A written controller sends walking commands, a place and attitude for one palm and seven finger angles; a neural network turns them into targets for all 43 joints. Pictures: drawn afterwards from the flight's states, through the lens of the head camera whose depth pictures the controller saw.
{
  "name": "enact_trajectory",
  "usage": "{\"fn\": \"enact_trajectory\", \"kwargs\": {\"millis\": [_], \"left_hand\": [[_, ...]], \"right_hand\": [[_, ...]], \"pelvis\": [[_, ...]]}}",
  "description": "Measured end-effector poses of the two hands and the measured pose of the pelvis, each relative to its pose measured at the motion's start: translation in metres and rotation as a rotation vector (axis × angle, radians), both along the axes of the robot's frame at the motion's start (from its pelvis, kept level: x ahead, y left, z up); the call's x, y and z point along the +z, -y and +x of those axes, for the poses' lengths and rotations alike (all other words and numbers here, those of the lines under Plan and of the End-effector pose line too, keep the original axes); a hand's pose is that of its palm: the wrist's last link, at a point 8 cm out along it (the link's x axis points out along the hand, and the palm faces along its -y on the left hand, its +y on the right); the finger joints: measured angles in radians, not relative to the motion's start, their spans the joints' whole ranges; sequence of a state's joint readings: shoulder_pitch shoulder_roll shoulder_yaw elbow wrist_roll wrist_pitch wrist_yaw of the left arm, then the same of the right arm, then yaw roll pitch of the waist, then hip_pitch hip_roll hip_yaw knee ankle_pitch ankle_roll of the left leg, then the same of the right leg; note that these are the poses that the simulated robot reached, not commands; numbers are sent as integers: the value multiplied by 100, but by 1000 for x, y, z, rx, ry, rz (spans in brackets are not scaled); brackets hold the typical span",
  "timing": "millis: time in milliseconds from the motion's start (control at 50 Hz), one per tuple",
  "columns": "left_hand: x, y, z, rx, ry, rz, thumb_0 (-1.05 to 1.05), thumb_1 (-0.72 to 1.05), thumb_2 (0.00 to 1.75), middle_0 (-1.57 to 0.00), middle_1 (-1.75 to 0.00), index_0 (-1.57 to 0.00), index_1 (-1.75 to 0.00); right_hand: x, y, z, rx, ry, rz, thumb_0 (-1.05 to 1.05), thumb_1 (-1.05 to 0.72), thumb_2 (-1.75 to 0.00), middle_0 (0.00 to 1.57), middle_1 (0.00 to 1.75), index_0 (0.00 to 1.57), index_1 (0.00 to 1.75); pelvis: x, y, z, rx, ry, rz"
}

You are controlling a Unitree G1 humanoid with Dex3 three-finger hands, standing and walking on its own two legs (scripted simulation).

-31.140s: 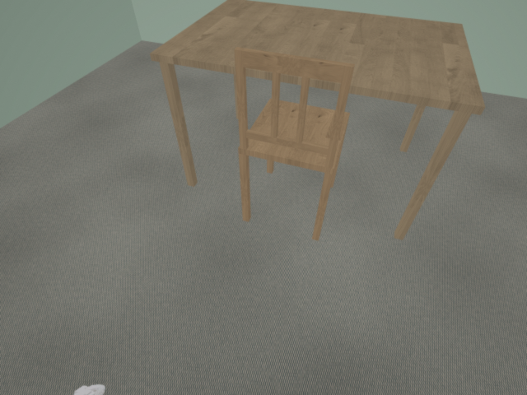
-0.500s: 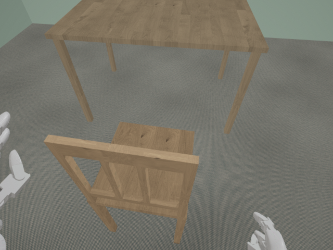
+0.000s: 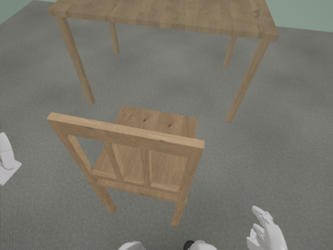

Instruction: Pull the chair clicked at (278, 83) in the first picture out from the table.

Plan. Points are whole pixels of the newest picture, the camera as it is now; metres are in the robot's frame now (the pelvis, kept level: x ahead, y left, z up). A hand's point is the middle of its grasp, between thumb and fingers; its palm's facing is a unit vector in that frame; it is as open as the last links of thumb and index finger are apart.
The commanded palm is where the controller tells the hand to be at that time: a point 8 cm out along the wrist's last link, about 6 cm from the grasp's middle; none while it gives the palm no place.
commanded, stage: step back with the hand held close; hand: left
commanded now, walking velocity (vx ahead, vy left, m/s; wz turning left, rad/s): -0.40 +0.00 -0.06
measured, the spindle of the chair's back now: (116, 161) +0.36 +0.18 -0.09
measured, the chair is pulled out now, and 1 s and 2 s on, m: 0.66 0.66 0.66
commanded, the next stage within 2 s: stop stepping back and stand still in 0.56 s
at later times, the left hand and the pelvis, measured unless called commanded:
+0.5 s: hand out of the picture +0.17 +0.26 +0.19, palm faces +0.33 -0.77 -0.55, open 7.4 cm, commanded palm +0.10 +0.29 +0.19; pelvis -0.05 +0.00 +0.01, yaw -3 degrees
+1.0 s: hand out of the picture +0.03 +0.26 +0.17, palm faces +0.39 -0.83 -0.40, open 7.4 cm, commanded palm -0.02 +0.30 +0.19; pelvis -0.18 +0.01 +0.01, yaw -4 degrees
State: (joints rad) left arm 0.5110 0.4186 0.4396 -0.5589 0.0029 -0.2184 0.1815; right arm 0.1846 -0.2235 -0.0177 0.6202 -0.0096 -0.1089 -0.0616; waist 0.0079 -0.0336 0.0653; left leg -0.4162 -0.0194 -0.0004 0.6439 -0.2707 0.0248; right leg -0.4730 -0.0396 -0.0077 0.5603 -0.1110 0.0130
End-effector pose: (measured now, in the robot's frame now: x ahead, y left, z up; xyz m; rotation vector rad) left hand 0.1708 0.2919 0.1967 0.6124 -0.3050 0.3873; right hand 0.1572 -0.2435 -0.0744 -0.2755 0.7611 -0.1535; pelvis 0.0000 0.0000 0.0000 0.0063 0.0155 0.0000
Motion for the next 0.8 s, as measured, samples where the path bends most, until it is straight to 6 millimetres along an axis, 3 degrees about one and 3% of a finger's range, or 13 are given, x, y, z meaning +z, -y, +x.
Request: {"fn": "enact_trajectory", "kwargs": {"millis": [160, 320, 460, 560, 660, 720, 800], "left_hand": [[14, -7, -11, 24, 31, 109, 1, 89, 90, -22, -30, -22, -30], [9, 13, -11, -75, 34, 2, 1, 89, 90, -21, -30, -21, -30], [11, -5, -31, -132, -14, 82, 1, 89, 90, -22, -30, -22, -30], [14, 2, -59, -137, 18, 23, 1, 89, 90, -21, -30, -21, -30], [18, 21, -98, -164, 51, 59, 1, 89, 90, -21, -30, -21, -30], [19, 25, -123, -162, 27, 65, 1, 89, 90, -21, -30, -21, -30], [12, 17, -147, -110, -17, -13, 1, 89, 90, -22, -30, -22, -30]], "right_hand": [[-1, -2, 3, -30, 40, 28, 1, -91, -90, 21, 30, 20, 30], [6, 2, -7, -10, 16, 5, 1, -91, -90, 21, 30, 20, 30], [28, -3, -27, -66, 91, -24, 1, -91, -90, 21, 30, 20, 30], [31, -10, -61, -39, 126, 11, 1, -91, -90, 21, 30, 20, 30], [12, -4, -105, -17, 117, 35, 1, -90, -90, 21, 30, 20, 30], [2, 3, -140, -33, 50, 47, 1, -90, -90, 21, 30, 20, 30], [7, 13, -187, -113, -31, 46, 1, -91, -90, 21, 30, 20, 30]], "pelvis": [[-3, 9, 5, -3, -34, -30], [7, 5, -14, -2, -15, -29], [9, -3, -43, -48, -10, -11], [12, 0, -74, -73, -1, -42], [0, 11, -110, -75, 0, -47], [3, 14, -131, -56, 24, -64], [12, 12, -142, -91, 25, 1]]}}
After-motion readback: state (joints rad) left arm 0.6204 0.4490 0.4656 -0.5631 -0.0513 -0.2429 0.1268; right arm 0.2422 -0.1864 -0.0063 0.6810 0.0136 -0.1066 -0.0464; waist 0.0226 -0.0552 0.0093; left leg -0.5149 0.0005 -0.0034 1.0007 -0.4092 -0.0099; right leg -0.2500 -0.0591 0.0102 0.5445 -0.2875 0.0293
